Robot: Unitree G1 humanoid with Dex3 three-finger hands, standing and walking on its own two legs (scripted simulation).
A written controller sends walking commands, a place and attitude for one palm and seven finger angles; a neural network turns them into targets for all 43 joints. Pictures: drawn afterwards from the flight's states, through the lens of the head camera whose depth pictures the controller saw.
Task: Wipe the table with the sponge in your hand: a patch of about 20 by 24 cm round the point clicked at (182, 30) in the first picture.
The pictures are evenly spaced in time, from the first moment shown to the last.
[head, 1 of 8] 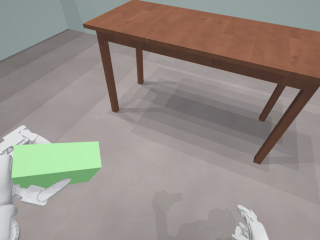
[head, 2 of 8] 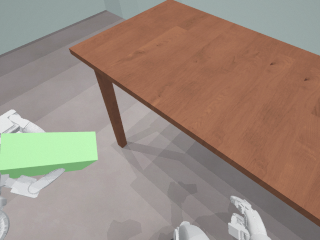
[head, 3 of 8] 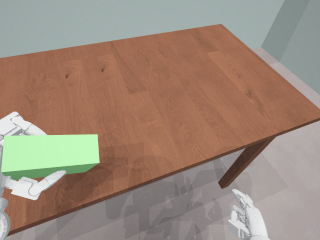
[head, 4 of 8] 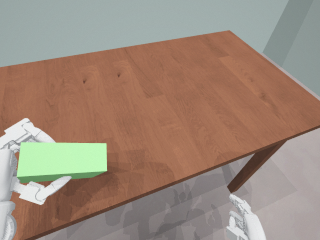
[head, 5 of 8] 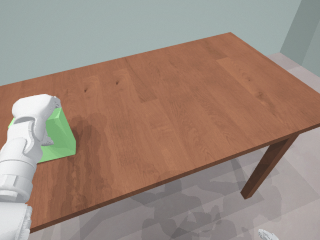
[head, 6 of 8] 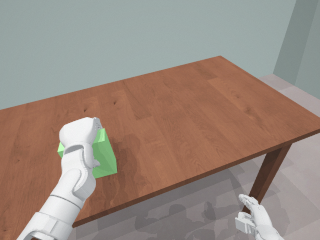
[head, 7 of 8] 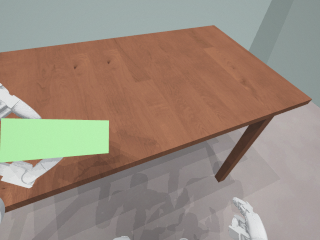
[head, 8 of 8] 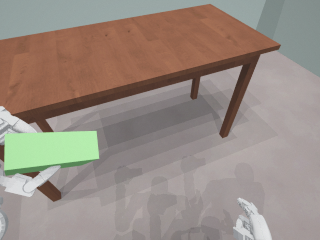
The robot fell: no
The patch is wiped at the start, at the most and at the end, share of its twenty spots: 0.00 0.95 0.95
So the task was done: yes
